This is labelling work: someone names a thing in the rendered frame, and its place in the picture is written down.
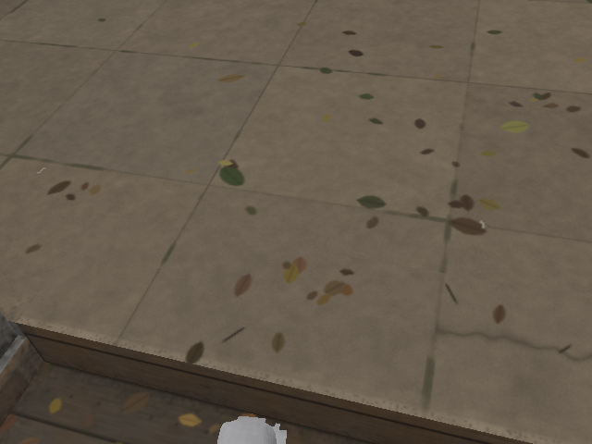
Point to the left robot thigh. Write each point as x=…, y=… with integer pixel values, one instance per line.
x=252, y=430

